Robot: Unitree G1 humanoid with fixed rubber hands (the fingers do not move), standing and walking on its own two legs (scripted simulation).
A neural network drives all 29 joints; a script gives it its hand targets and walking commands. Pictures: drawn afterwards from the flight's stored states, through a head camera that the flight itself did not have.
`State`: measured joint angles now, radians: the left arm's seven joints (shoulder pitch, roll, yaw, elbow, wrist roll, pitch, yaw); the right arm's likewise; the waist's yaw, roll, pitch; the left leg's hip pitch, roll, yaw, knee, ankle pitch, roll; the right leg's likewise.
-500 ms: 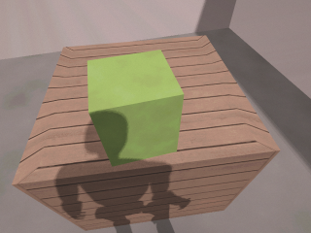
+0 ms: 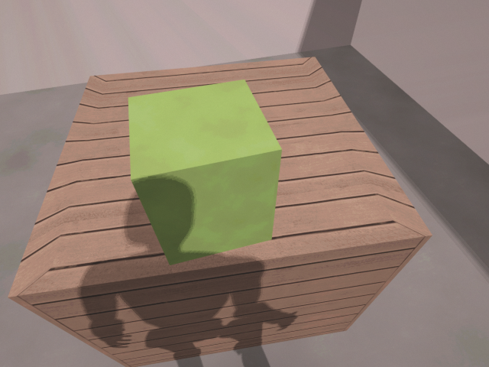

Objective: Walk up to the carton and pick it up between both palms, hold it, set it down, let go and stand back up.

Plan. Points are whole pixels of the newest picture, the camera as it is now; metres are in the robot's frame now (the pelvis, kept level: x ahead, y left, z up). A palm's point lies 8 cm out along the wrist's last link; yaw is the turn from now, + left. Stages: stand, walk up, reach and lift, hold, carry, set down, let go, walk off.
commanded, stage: walk up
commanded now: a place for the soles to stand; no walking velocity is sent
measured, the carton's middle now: (206, 174) +0.45 +0.07 +0.06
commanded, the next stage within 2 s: reach and lift in 0.26 s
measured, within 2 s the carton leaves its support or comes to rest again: neither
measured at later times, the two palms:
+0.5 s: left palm out of the picture +0.16 +0.24 -0.11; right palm out of the picture +0.13 -0.27 -0.13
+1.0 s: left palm out of the picture +0.14 +0.22 -0.05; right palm out of the picture +0.11 -0.24 -0.07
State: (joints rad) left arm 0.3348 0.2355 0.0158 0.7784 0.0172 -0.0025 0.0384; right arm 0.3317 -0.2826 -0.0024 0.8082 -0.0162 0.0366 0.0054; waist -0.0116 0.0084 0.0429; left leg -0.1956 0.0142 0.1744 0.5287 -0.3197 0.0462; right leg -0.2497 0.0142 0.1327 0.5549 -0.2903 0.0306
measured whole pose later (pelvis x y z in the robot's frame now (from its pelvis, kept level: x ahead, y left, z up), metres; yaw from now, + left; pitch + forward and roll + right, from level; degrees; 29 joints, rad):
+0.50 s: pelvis -0.04 -0.01 -0.03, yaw +2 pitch -1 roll -1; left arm -0.03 0.27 0.04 0.47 0.07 0.45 -0.01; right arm 0.01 -0.25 -0.10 0.80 -0.01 -0.05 0.05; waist -0.02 0.00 0.19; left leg -0.42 0.07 0.11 0.84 -0.41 0.03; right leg -0.43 0.01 0.01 0.79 -0.35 0.01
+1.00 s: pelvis -0.04 -0.04 +0.00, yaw +2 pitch -6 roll +1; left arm 0.12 0.25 0.05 0.41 -0.01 0.30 0.03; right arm 0.28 -0.12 -0.02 0.44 0.01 0.03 0.01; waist -0.01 0.00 0.12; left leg -0.15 0.02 0.09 0.48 -0.23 0.01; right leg -0.20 0.01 0.02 0.52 -0.22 -0.01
